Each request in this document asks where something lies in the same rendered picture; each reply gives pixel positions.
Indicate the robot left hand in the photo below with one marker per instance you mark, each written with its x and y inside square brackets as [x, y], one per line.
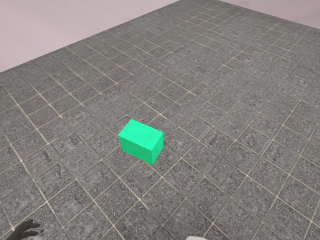
[19, 233]

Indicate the carton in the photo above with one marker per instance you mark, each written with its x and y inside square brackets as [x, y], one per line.
[141, 141]

